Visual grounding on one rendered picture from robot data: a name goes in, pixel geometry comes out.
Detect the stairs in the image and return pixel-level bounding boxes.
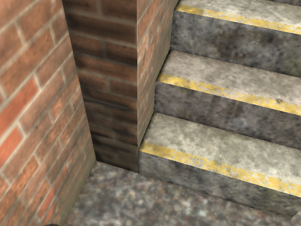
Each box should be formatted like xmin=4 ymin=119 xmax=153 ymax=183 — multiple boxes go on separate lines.
xmin=138 ymin=0 xmax=301 ymax=219

